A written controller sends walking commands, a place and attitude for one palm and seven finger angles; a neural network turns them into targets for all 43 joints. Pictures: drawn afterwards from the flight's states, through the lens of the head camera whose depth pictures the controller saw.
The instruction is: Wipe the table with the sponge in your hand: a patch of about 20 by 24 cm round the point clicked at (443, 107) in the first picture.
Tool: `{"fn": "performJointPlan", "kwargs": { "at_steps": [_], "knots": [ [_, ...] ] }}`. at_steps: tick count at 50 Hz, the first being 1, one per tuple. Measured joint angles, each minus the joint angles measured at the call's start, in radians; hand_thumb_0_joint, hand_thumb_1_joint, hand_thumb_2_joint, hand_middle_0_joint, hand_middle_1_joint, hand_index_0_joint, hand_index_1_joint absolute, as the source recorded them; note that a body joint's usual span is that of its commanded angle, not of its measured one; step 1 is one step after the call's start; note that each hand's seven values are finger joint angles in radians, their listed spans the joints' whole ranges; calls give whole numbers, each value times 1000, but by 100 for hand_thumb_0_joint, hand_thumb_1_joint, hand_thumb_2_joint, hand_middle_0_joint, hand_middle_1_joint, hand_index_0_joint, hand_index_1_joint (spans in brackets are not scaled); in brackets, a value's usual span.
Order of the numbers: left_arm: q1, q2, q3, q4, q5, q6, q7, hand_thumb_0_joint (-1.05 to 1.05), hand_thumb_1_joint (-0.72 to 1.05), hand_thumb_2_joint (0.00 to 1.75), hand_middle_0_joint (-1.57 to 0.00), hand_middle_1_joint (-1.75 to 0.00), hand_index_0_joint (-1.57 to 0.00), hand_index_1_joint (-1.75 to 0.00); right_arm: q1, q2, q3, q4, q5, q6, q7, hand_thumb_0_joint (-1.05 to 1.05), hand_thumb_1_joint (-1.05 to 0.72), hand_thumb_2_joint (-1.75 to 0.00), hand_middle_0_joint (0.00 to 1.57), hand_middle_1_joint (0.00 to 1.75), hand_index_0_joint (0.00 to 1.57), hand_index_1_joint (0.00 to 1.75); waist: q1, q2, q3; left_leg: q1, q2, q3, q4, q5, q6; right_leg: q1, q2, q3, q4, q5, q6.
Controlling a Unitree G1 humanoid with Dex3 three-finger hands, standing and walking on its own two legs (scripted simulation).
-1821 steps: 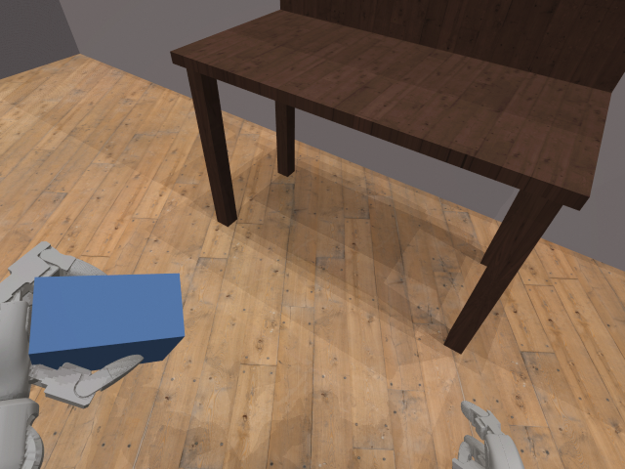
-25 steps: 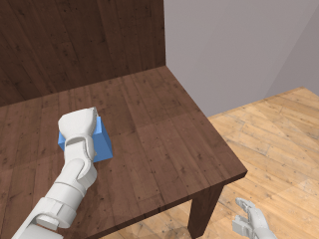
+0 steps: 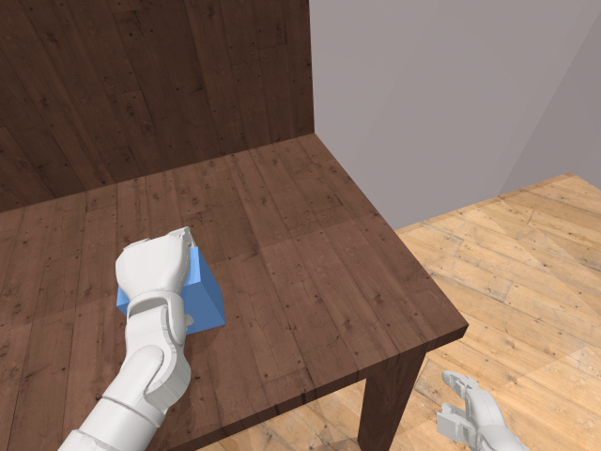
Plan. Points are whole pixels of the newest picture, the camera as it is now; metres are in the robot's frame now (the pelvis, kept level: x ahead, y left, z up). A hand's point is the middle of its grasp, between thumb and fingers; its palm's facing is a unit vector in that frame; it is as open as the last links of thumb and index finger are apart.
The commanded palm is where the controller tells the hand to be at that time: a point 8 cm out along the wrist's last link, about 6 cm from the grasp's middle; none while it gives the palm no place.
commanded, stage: wipe back along the middle lane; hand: left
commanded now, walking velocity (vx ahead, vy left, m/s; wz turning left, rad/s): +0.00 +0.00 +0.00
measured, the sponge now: (180, 304) +0.30 +0.23 +0.03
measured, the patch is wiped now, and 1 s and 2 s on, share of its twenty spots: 0.70 0.85 0.95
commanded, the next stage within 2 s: slide across to the third lane in 0.40 s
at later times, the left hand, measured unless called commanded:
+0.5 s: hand (177, 317) +0.25 +0.20 +0.08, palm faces +0.12 -0.13 -0.98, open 10.3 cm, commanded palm +0.20 +0.18 +0.11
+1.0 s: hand (206, 314) +0.26 +0.16 +0.08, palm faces +0.06 -0.07 -1.00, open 10.3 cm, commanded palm +0.23 +0.13 +0.13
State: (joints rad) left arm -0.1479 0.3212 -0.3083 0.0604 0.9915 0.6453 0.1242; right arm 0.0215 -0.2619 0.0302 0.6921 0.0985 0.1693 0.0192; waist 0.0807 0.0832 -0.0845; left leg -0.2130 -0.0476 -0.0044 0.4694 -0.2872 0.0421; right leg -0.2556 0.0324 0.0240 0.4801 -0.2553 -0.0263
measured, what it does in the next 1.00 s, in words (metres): stands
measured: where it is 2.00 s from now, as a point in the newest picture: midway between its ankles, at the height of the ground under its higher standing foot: outside the picture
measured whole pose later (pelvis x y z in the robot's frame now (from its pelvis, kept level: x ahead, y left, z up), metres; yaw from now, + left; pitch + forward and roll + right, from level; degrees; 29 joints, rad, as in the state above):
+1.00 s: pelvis -0.03 -0.02 +0.00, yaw +1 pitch -2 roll +1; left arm -0.17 0.26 -0.45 0.08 1.00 0.67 0.10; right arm -0.01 -0.25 0.01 0.73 0.10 0.12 0.03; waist 0.11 0.11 -0.06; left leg -0.18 -0.04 -0.02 0.46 -0.25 0.01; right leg -0.23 0.04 0.00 0.50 -0.24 -0.06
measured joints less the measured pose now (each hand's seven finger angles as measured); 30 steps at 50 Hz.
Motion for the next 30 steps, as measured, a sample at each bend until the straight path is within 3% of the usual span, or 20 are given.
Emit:
{"fn": "performJointPlan", "kwargs": {
  "at_steps": [24, 30],
  "knots": [
    [202, -7, 3, -208, -2, -9, 5, 1, -50, 106, -64, -138, -67, -138, -6, 5, 2, -6, -3, -9, 27, 1, -91, -90, 19, 30, 18, 29, 10, 22, 12, 33, 19, 7, 6, -1, -17, 25, 20, 6, 14, 1, -18],
    [204, -12, -7, -214, -3, -6, 0, 1, -50, 106, -64, -138, -67, -138, -11, 5, -1, -5, -8, -12, 22, 1, -91, -90, 19, 30, 19, 29, 17, 21, 19, 40, 22, 4, 7, 3, -21, 33, 23, 3, 12, 6, -22]
  ]
}}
